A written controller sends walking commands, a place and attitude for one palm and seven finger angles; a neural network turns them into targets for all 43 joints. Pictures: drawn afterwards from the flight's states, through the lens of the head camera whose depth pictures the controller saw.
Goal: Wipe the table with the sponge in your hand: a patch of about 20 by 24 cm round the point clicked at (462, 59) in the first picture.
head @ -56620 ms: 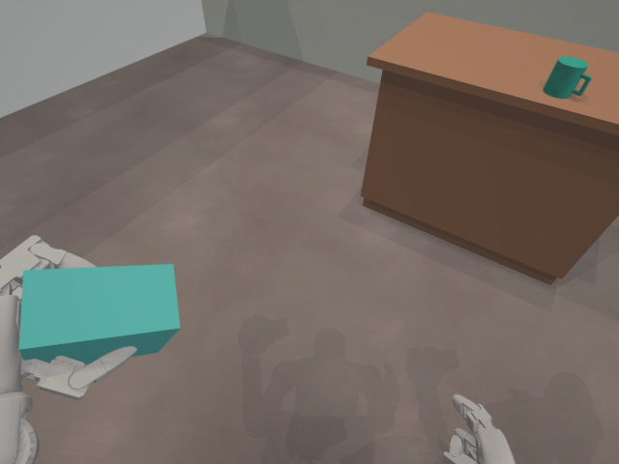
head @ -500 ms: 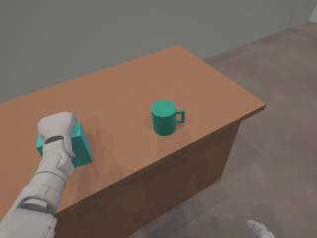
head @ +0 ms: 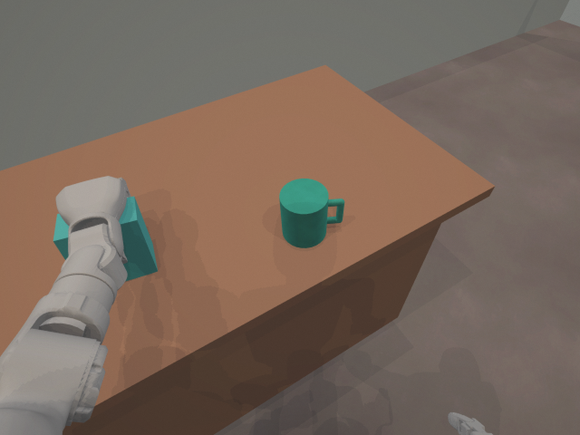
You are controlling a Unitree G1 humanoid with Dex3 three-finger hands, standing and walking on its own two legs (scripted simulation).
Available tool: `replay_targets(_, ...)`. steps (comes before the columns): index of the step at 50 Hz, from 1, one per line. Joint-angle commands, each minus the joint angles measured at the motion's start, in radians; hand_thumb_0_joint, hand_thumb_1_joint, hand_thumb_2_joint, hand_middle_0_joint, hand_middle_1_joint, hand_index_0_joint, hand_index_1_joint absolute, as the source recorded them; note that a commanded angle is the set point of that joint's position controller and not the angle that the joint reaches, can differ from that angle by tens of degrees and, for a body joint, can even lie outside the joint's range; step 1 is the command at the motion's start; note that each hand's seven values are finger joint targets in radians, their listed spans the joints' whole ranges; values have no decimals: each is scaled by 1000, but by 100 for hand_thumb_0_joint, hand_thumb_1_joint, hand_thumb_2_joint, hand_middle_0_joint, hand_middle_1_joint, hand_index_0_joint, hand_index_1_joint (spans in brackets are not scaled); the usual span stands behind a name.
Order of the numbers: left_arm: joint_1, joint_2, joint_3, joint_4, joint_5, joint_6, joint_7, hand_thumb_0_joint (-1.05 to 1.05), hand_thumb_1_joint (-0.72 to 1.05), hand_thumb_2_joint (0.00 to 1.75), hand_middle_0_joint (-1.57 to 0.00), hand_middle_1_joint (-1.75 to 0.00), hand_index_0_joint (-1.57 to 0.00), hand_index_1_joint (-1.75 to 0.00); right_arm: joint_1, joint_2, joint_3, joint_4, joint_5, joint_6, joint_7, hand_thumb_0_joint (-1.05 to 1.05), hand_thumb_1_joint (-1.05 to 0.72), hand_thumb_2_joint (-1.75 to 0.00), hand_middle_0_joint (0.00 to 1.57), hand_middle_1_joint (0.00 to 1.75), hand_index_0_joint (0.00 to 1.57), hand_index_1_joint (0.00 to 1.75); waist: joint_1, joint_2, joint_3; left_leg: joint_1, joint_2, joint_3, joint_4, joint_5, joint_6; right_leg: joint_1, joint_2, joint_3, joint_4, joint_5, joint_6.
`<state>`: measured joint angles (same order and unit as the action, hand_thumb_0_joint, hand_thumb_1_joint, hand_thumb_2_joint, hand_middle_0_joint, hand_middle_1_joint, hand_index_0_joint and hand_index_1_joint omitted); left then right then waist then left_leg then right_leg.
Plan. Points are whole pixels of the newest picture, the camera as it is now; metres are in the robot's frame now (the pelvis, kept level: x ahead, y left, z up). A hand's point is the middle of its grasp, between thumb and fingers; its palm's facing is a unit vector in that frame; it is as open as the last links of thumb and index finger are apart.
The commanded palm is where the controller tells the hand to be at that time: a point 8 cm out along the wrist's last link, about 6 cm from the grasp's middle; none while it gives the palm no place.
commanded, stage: wipe forward along the middle lane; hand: left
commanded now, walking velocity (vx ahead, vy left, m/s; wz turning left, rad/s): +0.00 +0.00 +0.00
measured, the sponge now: (114, 252) +0.39 +0.31 +0.01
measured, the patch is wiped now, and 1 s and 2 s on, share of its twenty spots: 1.00 1.00 1.00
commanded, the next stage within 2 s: slide back across to the first lane in 0.34 s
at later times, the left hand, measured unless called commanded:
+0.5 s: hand (101, 214) +0.43 +0.32 +0.06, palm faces -0.08 +0.00 -1.00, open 10.1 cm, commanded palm +0.40 +0.32 +0.10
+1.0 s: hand (65, 219) +0.42 +0.38 +0.06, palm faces -0.06 -0.03 -1.00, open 10.1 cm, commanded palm +0.38 +0.38 +0.11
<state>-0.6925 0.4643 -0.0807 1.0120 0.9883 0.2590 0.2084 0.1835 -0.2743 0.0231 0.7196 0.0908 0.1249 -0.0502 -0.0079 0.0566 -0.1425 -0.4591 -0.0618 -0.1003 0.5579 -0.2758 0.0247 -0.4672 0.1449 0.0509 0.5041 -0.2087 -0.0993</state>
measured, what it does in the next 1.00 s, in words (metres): shifts its weight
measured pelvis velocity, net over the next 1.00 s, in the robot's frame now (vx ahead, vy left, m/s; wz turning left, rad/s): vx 0.02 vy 0.05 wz -0.02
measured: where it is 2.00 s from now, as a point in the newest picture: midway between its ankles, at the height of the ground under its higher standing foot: outside the picture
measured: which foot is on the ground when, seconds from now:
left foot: down 0.00-1.00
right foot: down 0.00-1.00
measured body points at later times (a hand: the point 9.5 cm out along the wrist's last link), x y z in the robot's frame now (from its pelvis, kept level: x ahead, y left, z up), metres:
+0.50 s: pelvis +0.00 +0.03 +0.00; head +0.03 +0.02 +0.45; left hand +0.43 +0.32 +0.12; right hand +0.10 -0.23 -0.13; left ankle -0.01 +0.11 -0.73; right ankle +0.01 -0.05 -0.73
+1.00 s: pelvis +0.02 +0.05 +0.00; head +0.04 +0.04 +0.45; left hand +0.41 +0.37 +0.12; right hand +0.13 -0.21 -0.12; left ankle -0.01 +0.11 -0.73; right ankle +0.01 -0.05 -0.73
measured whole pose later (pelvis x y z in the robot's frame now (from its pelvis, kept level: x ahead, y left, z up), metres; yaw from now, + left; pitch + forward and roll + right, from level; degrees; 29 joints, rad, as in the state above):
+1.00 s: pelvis +0.02 +0.05 +0.00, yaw -1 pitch +10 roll -2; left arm -0.64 0.53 0.02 0.98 1.02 0.18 0.21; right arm 0.22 -0.28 0.01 0.71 0.08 0.14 -0.02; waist -0.02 0.05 -0.14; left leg -0.41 -0.09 -0.07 0.53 -0.28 0.08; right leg -0.41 0.11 0.08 0.45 -0.22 -0.04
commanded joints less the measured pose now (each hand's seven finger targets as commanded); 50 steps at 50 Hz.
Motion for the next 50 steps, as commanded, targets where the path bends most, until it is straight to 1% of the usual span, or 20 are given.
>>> replay_targets(1,-241,207,39,-57,23,3,31,0,10,130,-120,-160,-120,-160,-43,-133,-46,-118,-6,-26,-1,0,-90,-90,20,30,20,30,-16,-126,-218,-32,-2,62,-40,123,46,283,-120,83,-69,262,61)
replay_targets(5,-276,216,35,-37,34,13,36,0,10,130,-120,-160,-120,-160,-39,-138,-45,-112,-6,-19,0,0,-90,-90,20,30,20,30,-27,-122,-188,-27,0,59,-47,123,46,253,-116,74,-71,245,57)
replay_targets(9,-284,201,32,-31,41,13,43,0,10,130,-120,-160,-120,-160,-45,-136,-45,-112,-9,-16,4,0,-90,-90,20,30,20,30,-22,-97,-199,-4,3,53,-50,142,43,221,-110,57,-69,233,48)
replay_targets(12,-320,198,19,-5,49,15,54,0,10,130,-120,-160,-120,-160,-27,-137,-48,-107,-10,-15,3,0,-90,-90,20,30,20,30,-38,-105,-196,-4,7,52,-46,120,42,194,-108,46,-68,184,51)
replay_targets(14,-322,249,65,17,48,17,60,0,10,130,-120,-160,-120,-160,-26,-142,-46,-102,-12,-15,3,0,-90,-90,20,30,20,30,-24,-109,-203,-14,9,42,-50,125,41,194,-105,46,-67,176,46)
replay_targets(16,-349,230,37,31,54,20,67,0,10,130,-120,-160,-120,-160,-16,-140,-46,-99,-14,-16,4,0,-90,-90,20,30,20,30,-39,-109,-203,-20,10,50,-45,112,40,183,-107,40,-63,164,51)
replay_targets(19,-409,263,48,52,68,23,70,0,10,130,-120,-160,-120,-160,-12,-143,-42,-91,-15,-17,6,0,-90,-90,20,30,20,30,-44,-68,-197,-23,14,40,-49,95,37,147,-104,36,-63,118,44)
replay_targets(21,-404,271,48,92,76,26,73,0,10,130,-120,-160,-120,-160,10,-145,-43,-85,-17,-19,9,0,-90,-90,20,30,20,30,-47,-86,-208,-26,16,39,-41,97,36,141,-100,27,-55,110,45)
replay_targets(23,-418,237,23,67,71,20,70,0,10,130,-120,-160,-120,-160,11,-139,-45,-94,-17,-22,13,0,-90,-90,20,30,20,30,-46,-57,-236,-9,17,41,-40,99,35,143,-99,25,-54,108,44)
replay_targets(24,-389,292,84,64,67,11,71,0,10,130,-120,-160,-120,-160,9,-141,-49,-98,-19,-23,14,0,-90,-90,20,30,20,30,-18,-56,-270,-4,18,35,-41,125,36,173,-98,29,-50,127,39)
replay_targets(27,-369,332,105,48,64,1,73,0,10,130,-120,-160,-120,-160,16,-144,-49,-104,-17,-20,15,0,-90,-90,20,30,20,30,-15,-83,-276,-12,15,39,-43,125,37,207,-97,29,-50,135,44)
replay_targets(28,-359,320,96,32,62,-2,74,0,10,130,-120,-160,-120,-160,11,-141,-50,-110,-15,-21,16,0,-90,-90,20,30,20,30,-12,-67,-270,-9,13,42,-49,122,39,211,-97,30,-56,129,44)
replay_targets(29,-360,358,131,6,63,-9,74,0,10,130,-120,-160,-120,-160,1,-143,-49,-112,-15,-22,17,0,-90,-90,20,30,20,30,3,-47,-284,5,15,34,-54,142,38,220,-96,32,-55,139,38)
replay_targets(37,-302,362,123,-30,56,-2,54,0,10,130,-120,-160,-120,-160,-8,-146,-51,-113,-9,-26,21,0,-90,-90,20,30,20,30,6,-36,-221,42,14,36,-84,142,42,234,-92,20,-84,115,36)
replay_targets(39,-278,400,158,-38,58,-11,41,0,10,130,-120,-160,-120,-160,-17,-151,-50,-116,-7,-22,21,0,-90,-90,20,30,20,30,22,-37,-221,44,14,26,-93,163,39,248,-91,22,-85,124,29)
replay_targets(41,-274,369,128,-47,66,-19,28,0,10,130,-120,-160,-120,-160,-9,-150,-53,-113,-7,-22,22,0,-90,-90,20,30,20,30,9,-36,-206,65,16,28,-90,175,39,234,-91,16,-85,134,30)
replay_targets(44,-232,358,136,-100,58,-40,12,0,10,130,-120,-160,-120,-160,-21,-148,-57,-124,-8,-19,23,0,-90,-90,20,30,20,30,27,-12,-241,108,20,21,-90,244,32,247,-87,14,-82,183,21)
replay_targets(46,-230,364,136,-107,64,-48,7,0,10,130,-120,-160,-120,-160,-8,-153,-60,-120,-11,-15,22,0,-90,-90,20,30,20,30,16,-24,-218,119,22,18,-83,271,28,235,-85,6,-77,202,21)
replay_targets(49,-168,371,166,-150,53,-57,3,0,10,130,-120,-160,-120,-160,-29,-151,-63,-130,-12,-8,25,0,-90,-90,20,30,20,30,44,-11,-250,146,23,17,-81,359,18,265,-86,6,-71,269,14)
replay_targets(50,-154,344,142,-168,50,-57,1,0,10,130,-120,-160,-120,-160,-25,-149,-64,-132,-14,-5,26,0,-90,-90,20,30,20,30,35,-5,-250,160,23,21,-72,392,15,267,-86,4,-64,297,16)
